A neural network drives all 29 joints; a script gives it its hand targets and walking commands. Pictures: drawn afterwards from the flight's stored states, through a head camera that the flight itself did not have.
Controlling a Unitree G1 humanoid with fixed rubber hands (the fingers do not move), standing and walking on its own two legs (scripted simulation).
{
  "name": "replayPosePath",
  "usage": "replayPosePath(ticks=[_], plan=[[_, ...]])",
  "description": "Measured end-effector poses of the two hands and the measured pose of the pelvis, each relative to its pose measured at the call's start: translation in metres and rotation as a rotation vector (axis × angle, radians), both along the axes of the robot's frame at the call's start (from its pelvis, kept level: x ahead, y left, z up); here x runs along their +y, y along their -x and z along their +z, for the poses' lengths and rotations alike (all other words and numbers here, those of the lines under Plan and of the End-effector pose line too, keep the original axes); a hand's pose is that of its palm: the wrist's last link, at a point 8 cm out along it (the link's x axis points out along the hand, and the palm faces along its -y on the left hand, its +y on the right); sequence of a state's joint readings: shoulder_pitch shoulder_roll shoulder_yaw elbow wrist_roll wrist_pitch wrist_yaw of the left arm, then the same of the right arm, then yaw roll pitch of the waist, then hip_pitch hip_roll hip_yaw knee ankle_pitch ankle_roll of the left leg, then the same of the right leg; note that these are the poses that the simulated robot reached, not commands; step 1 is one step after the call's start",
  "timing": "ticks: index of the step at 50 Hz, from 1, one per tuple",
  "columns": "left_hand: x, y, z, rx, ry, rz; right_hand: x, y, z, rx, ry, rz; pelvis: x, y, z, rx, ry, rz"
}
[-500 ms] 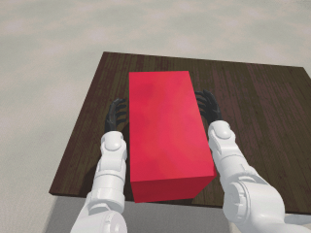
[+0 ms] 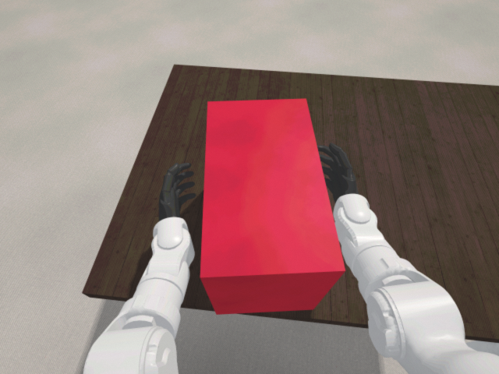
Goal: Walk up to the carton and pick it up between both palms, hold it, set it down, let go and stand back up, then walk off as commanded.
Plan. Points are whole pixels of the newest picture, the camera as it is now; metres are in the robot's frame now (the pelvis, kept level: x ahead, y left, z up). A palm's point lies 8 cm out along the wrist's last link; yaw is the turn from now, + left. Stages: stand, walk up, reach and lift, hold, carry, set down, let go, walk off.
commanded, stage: set down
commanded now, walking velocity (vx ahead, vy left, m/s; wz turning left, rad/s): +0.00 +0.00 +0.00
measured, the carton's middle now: (261, 207) +0.41 +0.02 -0.01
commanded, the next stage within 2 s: none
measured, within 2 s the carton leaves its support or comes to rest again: neither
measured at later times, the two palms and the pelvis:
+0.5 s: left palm (161, 253) +0.30 +0.17 +0.01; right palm (371, 220) +0.37 -0.16 +0.03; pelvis -0.03 -0.01 +0.00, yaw +0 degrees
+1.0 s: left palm (151, 283) +0.25 +0.17 +0.01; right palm (389, 258) +0.31 -0.18 +0.02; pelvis -0.03 +0.00 +0.00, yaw +0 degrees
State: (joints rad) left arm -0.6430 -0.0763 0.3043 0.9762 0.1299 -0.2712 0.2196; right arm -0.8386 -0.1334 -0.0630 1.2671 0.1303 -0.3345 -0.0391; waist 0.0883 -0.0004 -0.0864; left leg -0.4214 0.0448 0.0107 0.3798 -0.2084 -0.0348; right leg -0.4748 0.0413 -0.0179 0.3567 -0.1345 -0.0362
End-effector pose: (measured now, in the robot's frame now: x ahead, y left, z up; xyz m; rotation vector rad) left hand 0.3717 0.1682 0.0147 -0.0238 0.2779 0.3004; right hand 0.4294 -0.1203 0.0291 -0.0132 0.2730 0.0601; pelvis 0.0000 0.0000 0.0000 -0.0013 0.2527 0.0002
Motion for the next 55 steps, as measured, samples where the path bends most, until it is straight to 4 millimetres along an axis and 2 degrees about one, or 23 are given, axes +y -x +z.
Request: replayPosePath(ticks=[7,13,21,31,43,55], plan=[[-0.004,0.008,0.003,-0.011,-0.004,-0.033,-0.011,0.006,0.005,-0.007,0.014,-0.015,0.0,0.004,0.0,-0.007,-0.001,0.0],[-0.003,0.033,-0.011,0.025,-0.012,-0.032,-0.024,0.013,0.01,-0.03,0.014,-0.017,-0.002,0.011,0.0,-0.016,-0.003,0.0],[0.003,0.066,-0.014,0.01,-0.005,-0.002,-0.039,0.04,0.002,-0.028,0.017,-0.009,-0.004,0.024,0.0,-0.034,-0.005,-0.001],[-0.001,0.079,-0.002,-0.019,-0.007,-0.013,-0.045,0.07,-0.003,-0.022,0.0,0.01,-0.008,0.037,-0.001,-0.062,-0.011,-0.002],[0.002,0.096,0.003,-0.022,-0.003,-0.014,-0.054,0.089,0.002,-0.034,0.016,0.014,-0.007,0.036,0.0,-0.117,-0.009,-0.001],[0.003,0.134,-0.004,-0.01,0.006,-0.02,-0.064,0.132,-0.009,-0.018,0.028,0.03,-0.004,0.031,0.002,-0.183,-0.005,0.0]])
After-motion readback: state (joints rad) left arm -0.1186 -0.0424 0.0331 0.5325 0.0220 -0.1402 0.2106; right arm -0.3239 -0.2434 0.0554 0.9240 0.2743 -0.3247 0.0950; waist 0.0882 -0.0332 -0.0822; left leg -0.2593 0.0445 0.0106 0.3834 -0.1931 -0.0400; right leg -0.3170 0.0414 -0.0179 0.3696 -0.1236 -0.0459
